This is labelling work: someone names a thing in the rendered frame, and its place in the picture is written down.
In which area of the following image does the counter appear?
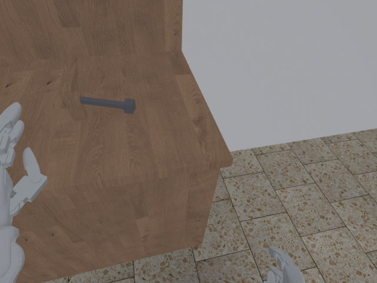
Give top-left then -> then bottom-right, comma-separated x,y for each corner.
0,0 -> 233,283

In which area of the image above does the left robot hand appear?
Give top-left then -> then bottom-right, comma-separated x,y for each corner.
0,102 -> 47,227

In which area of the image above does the tap lever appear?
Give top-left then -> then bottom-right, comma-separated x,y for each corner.
80,96 -> 136,114

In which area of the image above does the right robot hand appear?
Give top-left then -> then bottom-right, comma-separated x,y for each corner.
264,246 -> 305,283

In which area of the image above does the left robot forearm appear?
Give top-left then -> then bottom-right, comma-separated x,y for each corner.
0,226 -> 25,283

